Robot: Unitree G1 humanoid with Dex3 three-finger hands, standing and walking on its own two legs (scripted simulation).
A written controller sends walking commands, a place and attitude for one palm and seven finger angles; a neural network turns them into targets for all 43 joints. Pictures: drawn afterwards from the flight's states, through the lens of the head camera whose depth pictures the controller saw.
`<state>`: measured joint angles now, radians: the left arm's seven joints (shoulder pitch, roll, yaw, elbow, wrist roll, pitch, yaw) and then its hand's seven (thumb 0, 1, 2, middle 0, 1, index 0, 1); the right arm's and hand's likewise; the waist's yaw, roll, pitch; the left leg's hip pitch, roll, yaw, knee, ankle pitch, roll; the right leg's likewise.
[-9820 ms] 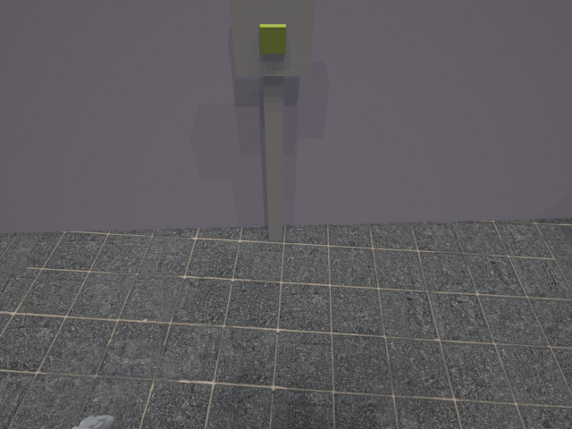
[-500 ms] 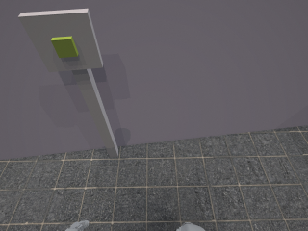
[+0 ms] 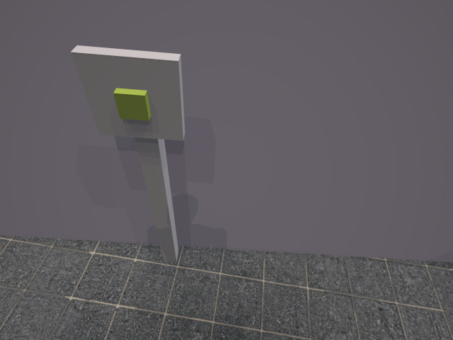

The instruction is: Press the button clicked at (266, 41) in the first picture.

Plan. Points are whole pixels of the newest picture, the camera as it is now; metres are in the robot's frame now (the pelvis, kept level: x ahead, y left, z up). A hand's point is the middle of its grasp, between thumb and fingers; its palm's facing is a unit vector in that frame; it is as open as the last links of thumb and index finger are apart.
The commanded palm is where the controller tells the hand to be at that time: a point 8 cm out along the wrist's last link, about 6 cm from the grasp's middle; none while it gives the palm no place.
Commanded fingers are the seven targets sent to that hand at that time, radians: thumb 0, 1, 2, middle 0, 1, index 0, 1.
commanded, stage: come to a stop and stand still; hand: left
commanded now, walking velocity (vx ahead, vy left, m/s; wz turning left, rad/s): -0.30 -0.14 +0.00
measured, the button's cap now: (133, 103) +0.53 +0.28 +0.12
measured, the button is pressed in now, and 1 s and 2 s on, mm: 0 0 0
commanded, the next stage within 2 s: look again from close up in 1.42 s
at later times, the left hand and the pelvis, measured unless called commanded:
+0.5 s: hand out of the picture +0.01 +0.15 -0.16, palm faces +0.01 -0.96 -0.27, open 7.4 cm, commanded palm none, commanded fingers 0.00 0.90 0.90 -0.20 -0.30 -0.20 -0.30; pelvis -0.04 -0.04 +0.00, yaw -2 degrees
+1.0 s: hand out of the picture -0.09 +0.14 -0.18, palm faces +0.07 -0.98 -0.18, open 7.4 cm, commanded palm none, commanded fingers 0.00 0.90 0.90 -0.20 -0.30 -0.20 -0.30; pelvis -0.04 -0.02 +0.00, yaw -2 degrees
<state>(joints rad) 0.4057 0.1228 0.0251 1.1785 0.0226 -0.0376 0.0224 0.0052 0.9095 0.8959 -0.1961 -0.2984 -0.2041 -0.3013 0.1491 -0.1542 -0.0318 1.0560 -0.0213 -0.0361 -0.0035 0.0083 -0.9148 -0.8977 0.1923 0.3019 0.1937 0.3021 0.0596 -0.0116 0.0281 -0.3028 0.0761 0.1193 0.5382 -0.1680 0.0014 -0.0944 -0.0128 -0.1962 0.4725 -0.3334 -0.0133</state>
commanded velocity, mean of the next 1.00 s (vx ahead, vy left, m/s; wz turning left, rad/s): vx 0.02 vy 0.03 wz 0.00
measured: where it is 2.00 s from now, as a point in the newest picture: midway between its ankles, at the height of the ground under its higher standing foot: outside the picture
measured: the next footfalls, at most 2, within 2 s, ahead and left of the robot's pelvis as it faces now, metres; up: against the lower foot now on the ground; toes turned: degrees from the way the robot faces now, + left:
right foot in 0.46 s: -0.01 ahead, -0.16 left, +0.00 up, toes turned -8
left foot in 0.94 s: -0.03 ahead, +0.10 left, +0.00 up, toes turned +2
